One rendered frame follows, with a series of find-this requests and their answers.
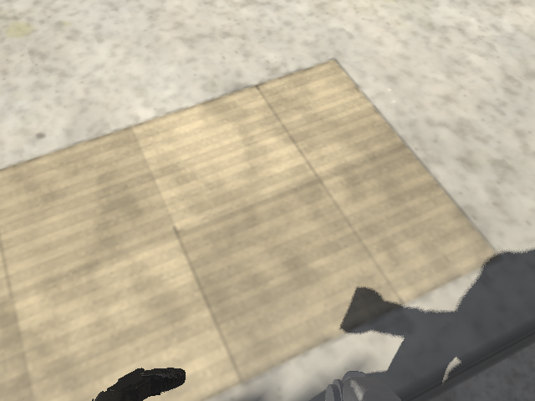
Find robot right shin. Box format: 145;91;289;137
341;371;366;383

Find right robot thigh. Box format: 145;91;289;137
325;377;401;401

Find left robot hand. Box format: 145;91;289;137
92;368;186;401

